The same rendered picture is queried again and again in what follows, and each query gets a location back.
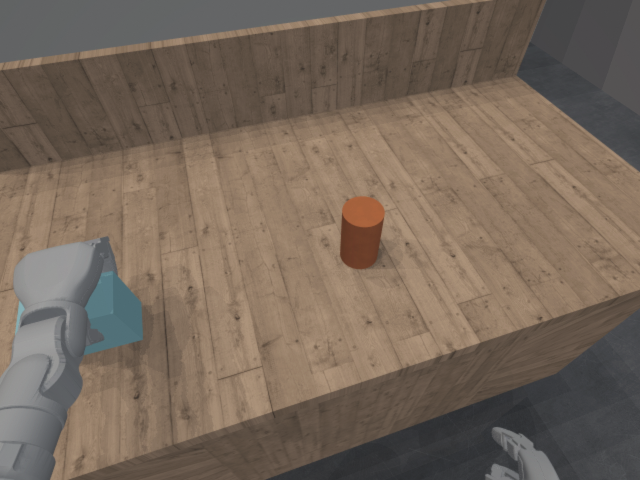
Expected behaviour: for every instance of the left robot forearm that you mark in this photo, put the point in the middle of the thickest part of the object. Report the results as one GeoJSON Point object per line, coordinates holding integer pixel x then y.
{"type": "Point", "coordinates": [41, 383]}

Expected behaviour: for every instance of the sponge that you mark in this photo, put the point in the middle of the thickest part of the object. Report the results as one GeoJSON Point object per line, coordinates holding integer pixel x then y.
{"type": "Point", "coordinates": [112, 309]}

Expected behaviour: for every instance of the right robot hand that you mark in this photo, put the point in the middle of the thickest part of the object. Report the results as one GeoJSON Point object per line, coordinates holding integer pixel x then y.
{"type": "Point", "coordinates": [532, 464]}

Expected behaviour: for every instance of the table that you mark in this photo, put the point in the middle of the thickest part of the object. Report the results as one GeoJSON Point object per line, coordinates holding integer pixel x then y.
{"type": "Point", "coordinates": [218, 166]}

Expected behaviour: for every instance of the left robot hand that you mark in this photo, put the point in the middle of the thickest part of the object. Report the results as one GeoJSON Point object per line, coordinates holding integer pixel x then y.
{"type": "Point", "coordinates": [67, 272]}

